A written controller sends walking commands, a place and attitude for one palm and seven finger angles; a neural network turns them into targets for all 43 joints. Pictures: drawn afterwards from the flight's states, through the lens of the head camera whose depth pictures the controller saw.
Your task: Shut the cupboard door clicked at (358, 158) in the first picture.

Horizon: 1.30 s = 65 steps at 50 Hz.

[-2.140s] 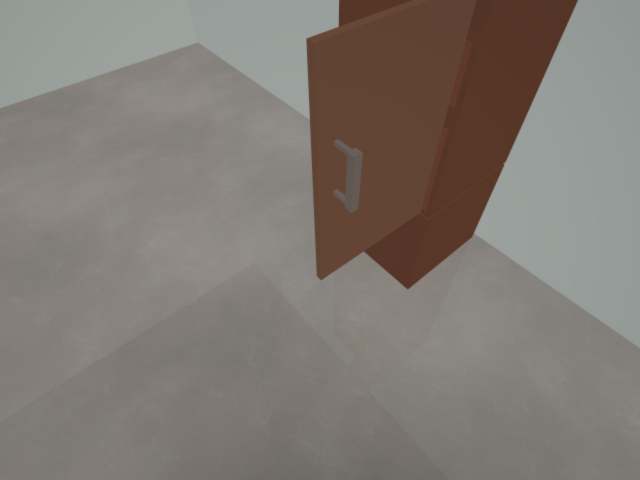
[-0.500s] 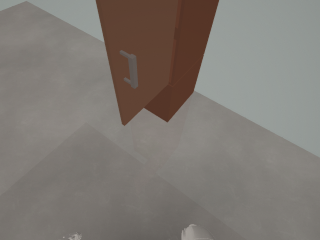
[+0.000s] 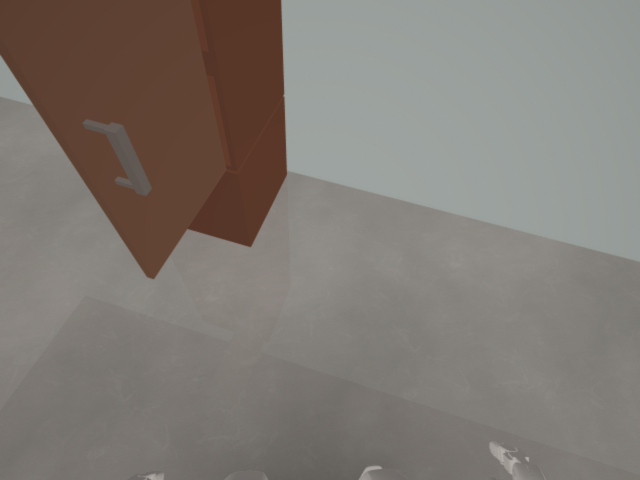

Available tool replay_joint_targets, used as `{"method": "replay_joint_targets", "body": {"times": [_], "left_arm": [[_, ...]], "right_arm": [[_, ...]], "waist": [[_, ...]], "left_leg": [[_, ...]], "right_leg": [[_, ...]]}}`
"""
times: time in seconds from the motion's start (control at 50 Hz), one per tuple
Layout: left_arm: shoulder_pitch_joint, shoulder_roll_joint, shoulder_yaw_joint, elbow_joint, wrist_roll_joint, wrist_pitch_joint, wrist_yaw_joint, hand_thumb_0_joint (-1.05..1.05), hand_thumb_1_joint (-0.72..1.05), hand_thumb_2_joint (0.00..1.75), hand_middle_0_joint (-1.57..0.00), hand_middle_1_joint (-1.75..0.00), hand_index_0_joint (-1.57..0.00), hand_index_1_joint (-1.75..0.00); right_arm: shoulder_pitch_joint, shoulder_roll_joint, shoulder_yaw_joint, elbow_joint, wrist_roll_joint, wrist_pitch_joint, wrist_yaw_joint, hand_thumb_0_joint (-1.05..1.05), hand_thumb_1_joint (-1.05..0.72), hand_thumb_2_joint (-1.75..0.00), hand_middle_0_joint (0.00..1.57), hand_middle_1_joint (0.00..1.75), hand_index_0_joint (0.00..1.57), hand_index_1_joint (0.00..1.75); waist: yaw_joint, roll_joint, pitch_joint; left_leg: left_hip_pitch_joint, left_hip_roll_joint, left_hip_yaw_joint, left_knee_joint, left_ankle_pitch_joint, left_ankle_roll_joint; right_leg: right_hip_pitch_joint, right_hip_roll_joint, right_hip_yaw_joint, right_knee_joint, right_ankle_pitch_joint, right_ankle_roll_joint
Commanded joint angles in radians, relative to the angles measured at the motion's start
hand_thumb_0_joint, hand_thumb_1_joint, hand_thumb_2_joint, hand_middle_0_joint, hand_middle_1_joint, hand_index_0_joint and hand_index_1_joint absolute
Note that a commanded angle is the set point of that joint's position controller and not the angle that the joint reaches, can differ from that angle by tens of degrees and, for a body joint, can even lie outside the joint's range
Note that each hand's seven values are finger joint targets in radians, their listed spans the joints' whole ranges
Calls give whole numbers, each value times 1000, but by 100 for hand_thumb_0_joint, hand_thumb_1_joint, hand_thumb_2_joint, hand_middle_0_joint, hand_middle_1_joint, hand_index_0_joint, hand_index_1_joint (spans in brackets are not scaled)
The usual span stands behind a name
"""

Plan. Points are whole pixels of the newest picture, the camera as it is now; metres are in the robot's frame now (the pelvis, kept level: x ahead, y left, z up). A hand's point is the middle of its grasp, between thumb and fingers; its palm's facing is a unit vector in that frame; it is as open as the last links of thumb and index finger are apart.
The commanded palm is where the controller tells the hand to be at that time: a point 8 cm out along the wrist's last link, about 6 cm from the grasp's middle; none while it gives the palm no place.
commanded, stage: walk around to get in front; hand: left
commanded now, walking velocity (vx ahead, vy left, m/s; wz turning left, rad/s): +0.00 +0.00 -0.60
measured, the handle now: (119, 159) +0.55 +0.36 +0.01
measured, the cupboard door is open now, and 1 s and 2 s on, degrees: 89 89 89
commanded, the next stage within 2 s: none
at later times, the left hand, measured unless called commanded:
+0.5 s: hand (226, 462) +0.15 +0.14 -0.15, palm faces -0.30 -0.91 -0.27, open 7.4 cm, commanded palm none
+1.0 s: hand (291, 404) +0.23 +0.05 -0.15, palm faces -0.57 -0.78 -0.27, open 7.4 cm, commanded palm none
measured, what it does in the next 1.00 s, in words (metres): steps on the spot, turning right: right foot, then left foot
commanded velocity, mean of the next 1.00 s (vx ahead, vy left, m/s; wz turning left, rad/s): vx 0.00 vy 0.00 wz -0.60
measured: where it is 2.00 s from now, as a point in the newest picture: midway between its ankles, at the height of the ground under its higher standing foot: outside the picture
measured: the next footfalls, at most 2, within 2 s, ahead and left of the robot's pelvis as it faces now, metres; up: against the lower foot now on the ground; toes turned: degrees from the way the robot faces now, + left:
right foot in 0.32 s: +0.00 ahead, -0.15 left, +0.00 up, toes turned -15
left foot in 0.64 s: +0.11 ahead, +0.07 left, +0.00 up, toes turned -20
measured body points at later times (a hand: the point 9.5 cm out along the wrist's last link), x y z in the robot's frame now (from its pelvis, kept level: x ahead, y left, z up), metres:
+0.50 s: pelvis +0.00 -0.04 +0.01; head +0.06 -0.07 +0.45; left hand +0.17 +0.18 -0.13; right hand -0.02 -0.32 -0.14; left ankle +0.03 +0.11 -0.66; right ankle -0.04 -0.14 -0.72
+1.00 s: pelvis +0.01 -0.06 +0.00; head +0.05 -0.10 +0.44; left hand +0.26 +0.10 -0.13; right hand -0.11 -0.29 -0.15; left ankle +0.07 +0.09 -0.72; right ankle -0.07 -0.14 -0.73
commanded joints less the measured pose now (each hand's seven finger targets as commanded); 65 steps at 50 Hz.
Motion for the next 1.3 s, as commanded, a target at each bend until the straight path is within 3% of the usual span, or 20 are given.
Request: {"method": "replay_joint_targets", "body": {"times": [0.0, 0.08, 0.18, 0.24, 0.26, 0.28, 0.3, 0.38, 0.52, 0.58, 0.62, 0.64, 0.7, 0.86, 0.92, 0.96, 1.02, 1.08, 1.22, 1.28], "left_arm": [[-84, 128, 42, -116, 14, -25, -15, 0, 90, 90, -20, -30, -20, -30], [-49, 87, 27, -91, 0, -16, -30, 0, 90, 90, -20, -30, -20, -30], [-108, 70, 9, -106, -1, -29, -36, 0, 90, 90, -20, -30, -20, -30], [-33, 100, 11, -83, -2, -42, -30, 0, 90, 90, -20, -30, -20, -30], [39, 154, 22, -59, 1, -48, -24, 0, 90, 90, -20, -30, -20, -30], [103, 268, 47, -38, 12, -58, -6, 0, 90, 90, -20, -30, -20, -30], [156, 310, 51, -23, -3, -56, 7, 0, 90, 90, -20, -30, -20, -30], [20, 197, 36, -66, -1, -50, 33, 0, 90, 90, -20, -30, -20, -30], [-16, 217, 46, -83, 8, -44, 22, 0, 90, 90, -20, -30, -20, -30], [-67, 192, 43, -90, -3, -38, 21, 0, 90, 90, -20, -30, -20, -30], [-31, 88, 21, -125, -17, -27, 3, 0, 90, 90, -20, -30, -20, -30], [-63, 126, 21, -146, -5, -34, -3, 0, 90, 90, -20, -30, -20, -30], [-60, 103, 34, -98, 2, -30, -21, 0, 90, 90, -20, -30, -20, -30], [-122, 67, 9, -114, -1, -34, -34, 0, 90, 90, -20, -30, -20, -30], [-5, 113, 18, -80, 0, -42, -26, 0, 90, 90, -20, -30, -20, -30], [130, 299, 54, -34, 6, -57, 2, 0, 90, 90, -20, -30, -20, -30], [41, 224, 43, -60, -3, -53, 27, 0, 90, 90, -20, -30, -20, -30], [2, 192, 33, -80, -1, -58, 31, 0, 90, 90, -20, -30, -20, -30], [5, 212, 45, -78, 5, -51, 25, 0, 90, 90, -20, -30, -20, -30], [-39, 194, 43, -84, -5, -44, 23, 0, 90, 90, -20, -30, -20, -30]], "right_arm": [[144, -232, -41, -25, -31, -18, -23, 0, -90, -90, 20, 30, 20, 30], [92, -170, -23, -47, -27, -12, -19, 0, -90, -90, 20, 30, 20, 30], [181, -207, -42, -4, -26, -6, -9, 0, -90, -90, 20, 30, 20, 30], [167, -222, -52, -5, -18, 1, 0, 0, -90, -90, 20, 30, 20, 30], [149, -208, -52, -14, -10, 3, 4, 0, -90, -90, 20, 30, 20, 30], [117, -121, -35, -56, 0, 5, 8, 0, -90, -90, 20, 30, 20, 30], [57, -128, -24, -81, 1, 18, -1, 0, -90, -90, 20, 30, 20, 30], [45, -115, -25, -35, 0, 26, -4, 0, -90, -90, 20, 30, 20, 30], [68, -82, -24, -28, 4, 22, 2, 0, -90, -90, 20, 30, 20, 30], [185, -93, -22, 4, 5, 3, -9, 0, -90, -90, 20, 30, 20, 30], [233, -263, -48, 1, -21, -13, -15, 0, -90, -90, 20, 30, 20, 30], [226, -273, -45, -25, -23, -8, -18, 0, -90, -90, 20, 30, 20, 30], [140, -192, -22, -39, -30, -17, -20, 0, -90, -90, 20, 30, 20, 30], [210, -210, -45, -5, -27, -5, -5, 0, -90, -90, 20, 30, 20, 30], [162, -220, -52, -14, -16, 4, 3, 0, -90, -90, 20, 30, 20, 30], [69, -103, -24, -89, -1, 11, 10, 0, -90, -90, 20, 30, 20, 30], [39, -128, -27, -61, -3, 27, -5, 0, -90, -90, 20, 30, 20, 30], [52, -98, -23, -31, -2, 29, 4, 0, -90, -90, 20, 30, 20, 30], [51, -87, -21, -42, 7, 16, -1, 0, -90, -90, 20, 30, 20, 30], [147, -99, -22, -14, 7, 2, -11, 0, -90, -90, 20, 30, 20, 30]], "waist": [[-33, 212, -111], [-5, 223, -125], [-51, 241, -153], [-15, 234, -175], [24, 130, -200], [55, -233, -199], [101, -265, -188], [20, -178, -165], [3, -150, -133], [-59, -107, -165], [-58, 376, -177], [-62, 258, -140], [-7, 212, -122], [-59, 256, -170], [8, 179, -180], [87, -308, -185], [40, -277, -142], [7, -128, -166], [3, -127, -164], [-49, -109, -178]], "left_leg": [[136, 408, -377, -326, 305, 198], [184, 268, -51, -237, 498, 139], [236, 296, 5, -177, 569, 137], [187, 283, 57, -54, 539, 74], [62, 254, 95, 65, 388, 23], [-219, 104, 189, 292, -92, -44], [-272, 56, 57, 460, -352, -49], [-268, 71, -32, 539, -140, -62], [-79, 0, 5, 201, -93, -49], [135, -2, 6, -106, 80, -35], [297, 409, -424, -346, 202, 129], [169, 495, -456, -330, 224, 213], [160, 330, -193, -267, 499, 165], [247, 307, 15, -163, 607, 130], [117, 277, 84, -12, 434, 46], [-290, 55, 142, 396, -345, -57], [-341, 78, -46, 572, -197, -56], [-232, 53, -17, 475, -105, -69], [-97, -7, -8, 166, -84, -52], [112, -5, -4, -111, 97, -36]], "right_leg": [[-213, -38, -42, 515, -211, 19], [-170, -69, -131, 469, -117, 42], [-34, -51, -218, 140, -128, 19], [153, -34, -242, -140, 61, -10], [324, -98, -164, -247, 248, -40], [498, -364, 188, -302, 592, -141], [413, -467, 268, -291, 772, -246], [330, -289, 133, -238, 695, -216], [179, -246, 202, -268, 443, -211], [87, -196, 197, -174, 412, -139], [-192, 31, -50, 179, -222, -7], [-159, -28, -61, 362, -295, 3], [-175, -66, -89, 548, -170, 29], [-13, -50, -229, 107, -136, 13], [237, -50, -228, -206, 130, -21], [457, -451, 264, -304, 695, -209], [355, -334, 195, -279, 621, -231], [300, -270, 115, -248, 685, -211], [250, -249, 214, -236, 603, -216], [142, -194, 204, -157, 537, -140]]}}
